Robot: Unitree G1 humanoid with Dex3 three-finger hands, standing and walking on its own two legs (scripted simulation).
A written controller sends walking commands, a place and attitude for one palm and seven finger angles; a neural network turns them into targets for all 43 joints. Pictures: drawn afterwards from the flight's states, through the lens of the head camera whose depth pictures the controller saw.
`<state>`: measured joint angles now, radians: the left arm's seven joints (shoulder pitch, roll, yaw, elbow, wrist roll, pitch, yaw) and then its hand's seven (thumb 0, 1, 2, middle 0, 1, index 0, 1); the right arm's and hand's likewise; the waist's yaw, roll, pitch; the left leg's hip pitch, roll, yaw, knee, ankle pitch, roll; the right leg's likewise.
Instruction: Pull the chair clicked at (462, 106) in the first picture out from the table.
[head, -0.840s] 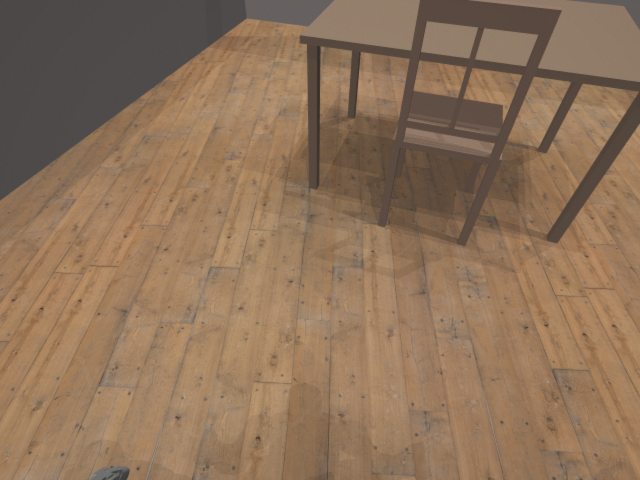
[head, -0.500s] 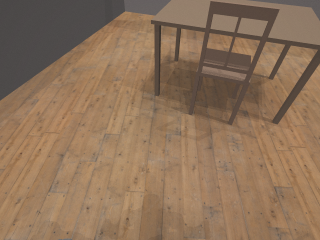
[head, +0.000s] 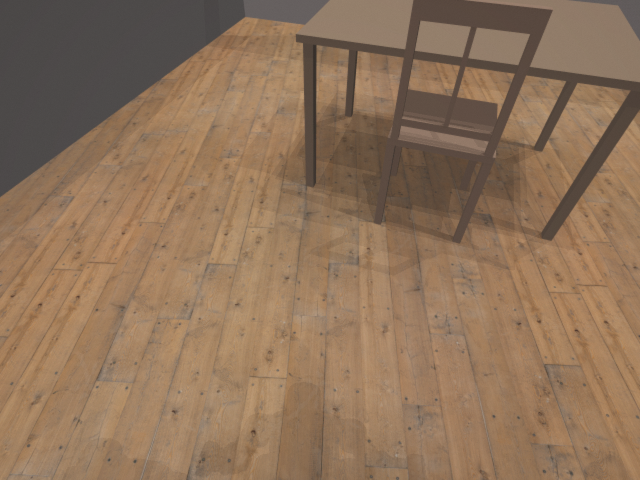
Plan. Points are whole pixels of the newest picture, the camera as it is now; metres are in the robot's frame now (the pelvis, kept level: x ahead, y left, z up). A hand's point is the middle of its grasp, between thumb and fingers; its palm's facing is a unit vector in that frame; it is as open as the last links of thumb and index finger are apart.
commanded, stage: look at it before walking up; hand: left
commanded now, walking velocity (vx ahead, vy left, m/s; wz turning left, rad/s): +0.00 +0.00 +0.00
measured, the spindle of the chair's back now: (458, 80) +1.27 -0.37 -0.08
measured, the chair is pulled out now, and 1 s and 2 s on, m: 0.00 0.00 0.00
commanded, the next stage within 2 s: walk to a spot facing it in 0.60 s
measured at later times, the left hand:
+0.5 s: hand out of the picture +0.08 +0.24 -0.15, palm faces -0.02 -0.94 -0.33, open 7.4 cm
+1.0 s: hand out of the picture +0.06 +0.21 -0.17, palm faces -0.11 -0.96 -0.27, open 7.4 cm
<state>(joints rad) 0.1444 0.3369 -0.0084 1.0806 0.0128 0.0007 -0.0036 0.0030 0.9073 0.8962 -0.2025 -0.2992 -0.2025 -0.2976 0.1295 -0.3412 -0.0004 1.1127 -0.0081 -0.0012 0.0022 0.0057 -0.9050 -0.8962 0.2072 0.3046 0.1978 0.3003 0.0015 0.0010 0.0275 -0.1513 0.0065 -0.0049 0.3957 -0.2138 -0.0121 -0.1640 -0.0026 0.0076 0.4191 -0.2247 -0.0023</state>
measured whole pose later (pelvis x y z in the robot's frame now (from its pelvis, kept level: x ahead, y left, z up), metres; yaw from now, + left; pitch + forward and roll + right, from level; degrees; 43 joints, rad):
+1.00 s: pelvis +0.00 +0.00 -0.01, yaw -7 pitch -1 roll +1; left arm 0.23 0.27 0.02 0.99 0.02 0.06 -0.02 0.00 0.91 0.90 -0.20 -0.30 -0.20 -0.30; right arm 0.15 -0.26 -0.02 1.01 -0.01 0.03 -0.01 0.00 -0.91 -0.90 0.21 0.30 0.20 0.30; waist 0.02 -0.01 0.05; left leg -0.22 0.05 0.11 0.55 -0.31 -0.02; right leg -0.30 0.04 0.10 0.61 -0.31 -0.01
